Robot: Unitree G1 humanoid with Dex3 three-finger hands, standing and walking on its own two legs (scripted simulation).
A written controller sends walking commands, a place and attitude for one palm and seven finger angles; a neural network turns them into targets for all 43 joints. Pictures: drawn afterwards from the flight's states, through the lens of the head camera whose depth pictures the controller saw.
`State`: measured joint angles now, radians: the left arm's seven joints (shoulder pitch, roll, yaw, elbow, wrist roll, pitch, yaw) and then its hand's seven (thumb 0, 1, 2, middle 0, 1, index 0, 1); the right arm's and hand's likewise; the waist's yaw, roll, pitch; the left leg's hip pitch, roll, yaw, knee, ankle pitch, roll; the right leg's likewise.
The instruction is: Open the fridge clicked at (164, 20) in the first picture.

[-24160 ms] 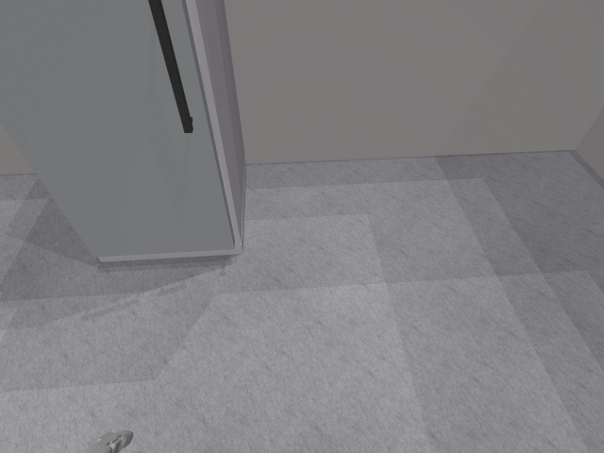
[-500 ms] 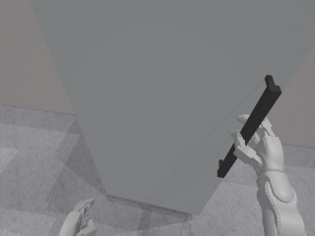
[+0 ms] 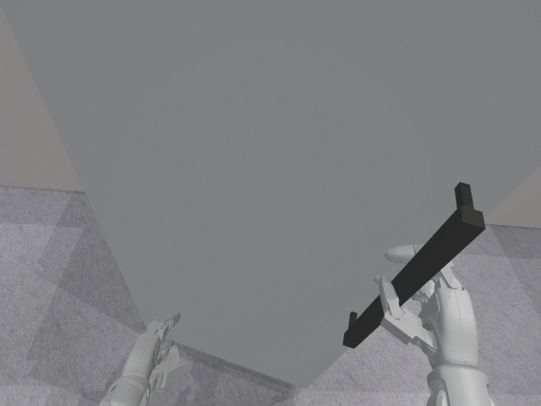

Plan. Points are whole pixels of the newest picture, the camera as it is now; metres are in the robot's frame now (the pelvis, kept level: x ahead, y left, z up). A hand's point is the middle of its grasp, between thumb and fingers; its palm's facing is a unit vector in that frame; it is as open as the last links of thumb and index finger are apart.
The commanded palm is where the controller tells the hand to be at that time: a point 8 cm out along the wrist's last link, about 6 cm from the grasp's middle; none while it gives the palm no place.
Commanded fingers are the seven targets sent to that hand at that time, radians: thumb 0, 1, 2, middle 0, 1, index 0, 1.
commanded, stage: walk backward, drawing the door open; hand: right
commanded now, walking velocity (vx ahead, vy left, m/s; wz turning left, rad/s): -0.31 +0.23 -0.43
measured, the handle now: (392, 285) +0.28 -0.13 +0.08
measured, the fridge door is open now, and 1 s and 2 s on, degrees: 17 47 82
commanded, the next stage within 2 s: stop walking and hold the door back in 1.68 s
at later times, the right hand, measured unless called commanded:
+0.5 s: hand out of the picture +0.11 -0.05 +0.12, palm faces +0.17 +0.98 -0.12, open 6.3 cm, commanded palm +0.07 -0.09 +0.12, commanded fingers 0.00 -0.90 -0.90 0.45 1.40 0.45 1.40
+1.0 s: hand out of the picture +0.02 +0.05 +0.11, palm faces +0.59 +0.78 -0.20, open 6.4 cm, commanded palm -0.03 +0.03 +0.12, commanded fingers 0.00 -0.90 -0.90 0.45 1.40 0.45 1.40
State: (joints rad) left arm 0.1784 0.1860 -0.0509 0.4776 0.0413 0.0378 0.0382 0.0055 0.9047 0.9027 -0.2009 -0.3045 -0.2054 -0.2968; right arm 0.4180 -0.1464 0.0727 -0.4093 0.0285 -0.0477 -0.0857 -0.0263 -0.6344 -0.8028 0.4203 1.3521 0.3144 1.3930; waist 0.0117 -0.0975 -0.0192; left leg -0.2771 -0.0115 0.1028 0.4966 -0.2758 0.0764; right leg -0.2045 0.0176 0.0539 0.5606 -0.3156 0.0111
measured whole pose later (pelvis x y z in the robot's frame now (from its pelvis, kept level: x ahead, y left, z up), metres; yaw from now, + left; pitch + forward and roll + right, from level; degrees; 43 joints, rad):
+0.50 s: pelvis -0.10 +0.10 +0.01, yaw -16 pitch +0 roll +4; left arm 0.21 0.11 -0.04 0.61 0.04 -0.12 0.04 0.01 0.90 0.90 -0.20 -0.30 -0.21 -0.30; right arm 0.29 -0.20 0.18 -0.43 -0.05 -0.07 -0.08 0.00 -0.67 -0.77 0.43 1.34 0.30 1.35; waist 0.04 -0.01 0.09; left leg -0.40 -0.02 -0.03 0.79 -0.37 -0.04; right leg -0.31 -0.09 0.15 0.38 -0.07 0.07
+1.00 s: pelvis -0.12 +0.32 +0.00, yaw -40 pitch -2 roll +3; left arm 0.15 0.13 -0.01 0.62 0.05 -0.17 0.06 0.01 0.91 0.90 -0.20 -0.30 -0.20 -0.30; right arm 0.16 -0.23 0.03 -0.39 -0.04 -0.10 -0.05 -0.02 -0.64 -0.78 0.46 1.37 0.29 1.37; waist 0.04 -0.01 0.21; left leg -0.59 -0.02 0.01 1.10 -0.37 -0.05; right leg -0.28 -0.10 0.09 0.48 -0.17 0.05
